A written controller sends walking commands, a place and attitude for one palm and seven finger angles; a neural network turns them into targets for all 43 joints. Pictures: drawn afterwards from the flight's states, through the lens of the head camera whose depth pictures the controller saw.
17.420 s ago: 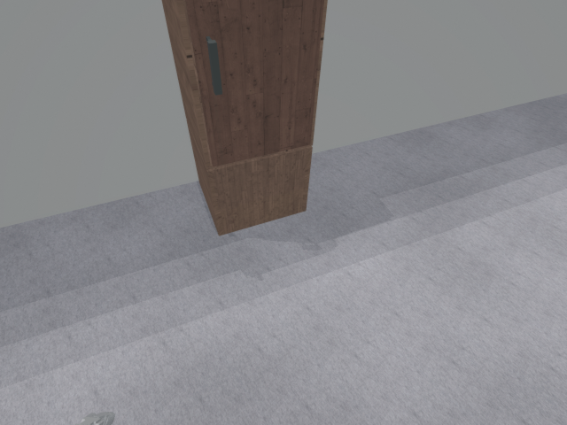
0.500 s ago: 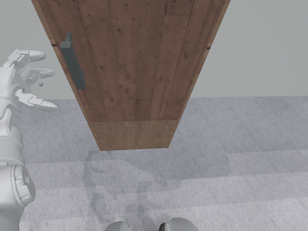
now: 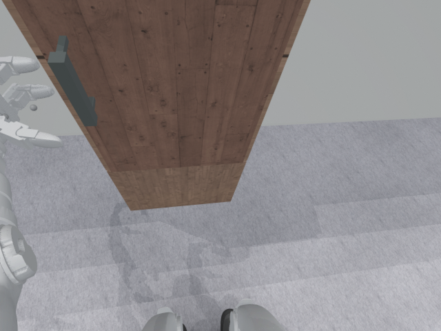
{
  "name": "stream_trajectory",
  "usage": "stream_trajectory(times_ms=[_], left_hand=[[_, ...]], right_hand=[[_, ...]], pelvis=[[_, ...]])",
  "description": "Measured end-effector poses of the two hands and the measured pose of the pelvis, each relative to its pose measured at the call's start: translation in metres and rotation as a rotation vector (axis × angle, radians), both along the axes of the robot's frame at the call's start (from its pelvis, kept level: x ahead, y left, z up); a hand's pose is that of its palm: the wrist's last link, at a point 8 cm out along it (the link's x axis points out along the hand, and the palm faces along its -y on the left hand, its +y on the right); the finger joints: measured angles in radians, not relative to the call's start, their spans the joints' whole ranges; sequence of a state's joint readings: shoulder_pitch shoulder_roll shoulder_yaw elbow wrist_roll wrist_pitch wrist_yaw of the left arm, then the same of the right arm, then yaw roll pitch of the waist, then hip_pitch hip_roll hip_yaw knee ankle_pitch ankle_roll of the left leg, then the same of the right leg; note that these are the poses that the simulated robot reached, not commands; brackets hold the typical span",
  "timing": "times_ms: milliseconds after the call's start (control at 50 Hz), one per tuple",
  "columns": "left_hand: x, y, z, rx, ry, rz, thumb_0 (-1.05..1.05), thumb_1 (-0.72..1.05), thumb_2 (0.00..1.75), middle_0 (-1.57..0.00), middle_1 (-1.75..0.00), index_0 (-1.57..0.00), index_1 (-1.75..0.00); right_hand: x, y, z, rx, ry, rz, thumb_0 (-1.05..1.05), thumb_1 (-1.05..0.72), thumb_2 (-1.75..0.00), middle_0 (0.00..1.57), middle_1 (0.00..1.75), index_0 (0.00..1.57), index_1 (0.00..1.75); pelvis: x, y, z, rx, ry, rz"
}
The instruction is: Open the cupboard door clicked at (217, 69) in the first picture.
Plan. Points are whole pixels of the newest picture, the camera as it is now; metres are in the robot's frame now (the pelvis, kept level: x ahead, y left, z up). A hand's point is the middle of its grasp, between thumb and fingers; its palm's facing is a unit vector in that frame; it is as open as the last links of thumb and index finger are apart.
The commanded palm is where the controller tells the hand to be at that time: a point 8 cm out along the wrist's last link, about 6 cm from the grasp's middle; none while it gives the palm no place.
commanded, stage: move the hooked fingers beside the handle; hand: left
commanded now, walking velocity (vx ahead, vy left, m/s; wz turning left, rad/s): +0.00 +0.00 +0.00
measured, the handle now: (78, 84) +0.52 +0.22 +0.09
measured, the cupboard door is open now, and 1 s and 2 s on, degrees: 0 0 0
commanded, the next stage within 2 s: slide the fingers in behind the handle in 0.52 s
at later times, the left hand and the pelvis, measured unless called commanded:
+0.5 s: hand (28, 112) +0.46 +0.28 +0.09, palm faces +0.06 -1.00 +0.00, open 14.0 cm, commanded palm +0.44 +0.32 +0.08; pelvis +0.00 +0.00 +0.00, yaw +1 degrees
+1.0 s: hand (47, 106) +0.47 +0.26 +0.09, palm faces +0.08 -1.00 +0.00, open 14.0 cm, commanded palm +0.45 +0.29 +0.08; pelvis +0.00 +0.01 +0.00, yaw +1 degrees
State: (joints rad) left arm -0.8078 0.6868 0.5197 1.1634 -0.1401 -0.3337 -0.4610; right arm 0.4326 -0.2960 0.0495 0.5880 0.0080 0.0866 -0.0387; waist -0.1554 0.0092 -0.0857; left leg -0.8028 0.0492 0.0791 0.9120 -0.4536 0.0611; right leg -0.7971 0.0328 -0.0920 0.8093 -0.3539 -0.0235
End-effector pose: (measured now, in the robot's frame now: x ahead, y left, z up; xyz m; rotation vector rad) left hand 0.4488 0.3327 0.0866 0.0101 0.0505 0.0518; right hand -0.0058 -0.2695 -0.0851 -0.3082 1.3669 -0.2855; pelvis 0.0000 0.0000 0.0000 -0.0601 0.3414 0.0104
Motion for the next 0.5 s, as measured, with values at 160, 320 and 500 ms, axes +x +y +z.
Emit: stream_trajectory(times_ms=[160,320,500], left_hand=[[-0.011,0.001,0.006,-0.010,-0.030,0.011,-0.01,-0.50,0.30,-0.30,-1.20,-0.30,-1.20],[-0.016,0.002,0.002,-0.009,-0.004,0.010,-0.01,-0.50,0.30,-0.30,-1.20,-0.30,-1.20],[-0.013,0.003,0.002,-0.012,-0.010,0.005,-0.01,-0.50,0.30,-0.30,-1.20,-0.30,-1.20]], right_hand=[[0.021,0.002,0.000,0.013,-0.044,0.017,0.00,-0.90,-0.90,0.20,0.30,0.20,0.30],[0.042,0.003,-0.001,0.010,-0.100,0.056,0.00,-0.90,-0.90,0.20,0.30,0.20,0.30],[0.036,0.003,-0.004,0.001,-0.089,0.064,0.00,-0.90,-0.90,0.20,0.30,0.20,0.30]], pelvis=[[0.005,0.000,0.003,-0.003,-0.021,0.009],[0.001,0.001,0.002,-0.001,-0.030,0.017],[-0.005,0.002,-0.002,-0.004,-0.026,0.023]])
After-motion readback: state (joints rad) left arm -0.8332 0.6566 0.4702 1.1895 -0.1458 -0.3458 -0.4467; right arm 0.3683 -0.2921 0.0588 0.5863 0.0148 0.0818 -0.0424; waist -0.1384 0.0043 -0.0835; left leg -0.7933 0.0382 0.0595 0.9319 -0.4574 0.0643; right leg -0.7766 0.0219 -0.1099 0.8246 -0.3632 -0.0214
